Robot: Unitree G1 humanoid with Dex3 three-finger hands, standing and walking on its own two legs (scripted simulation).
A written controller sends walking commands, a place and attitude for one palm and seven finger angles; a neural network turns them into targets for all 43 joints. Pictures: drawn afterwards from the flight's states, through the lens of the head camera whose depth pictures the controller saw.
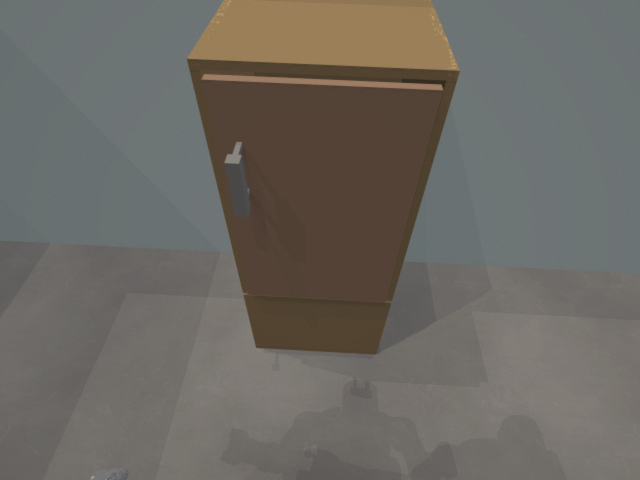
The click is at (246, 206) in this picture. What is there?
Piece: cupboard door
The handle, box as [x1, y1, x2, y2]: [224, 142, 249, 216]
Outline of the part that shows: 236,142 233,153 227,154 224,164 235,215 247,216 249,211 249,189 246,188 240,154 242,144 241,142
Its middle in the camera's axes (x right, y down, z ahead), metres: -0.15 -0.10 +0.69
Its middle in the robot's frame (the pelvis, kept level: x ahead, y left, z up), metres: +0.59 +0.18 +0.02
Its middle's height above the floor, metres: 0.79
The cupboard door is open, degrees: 0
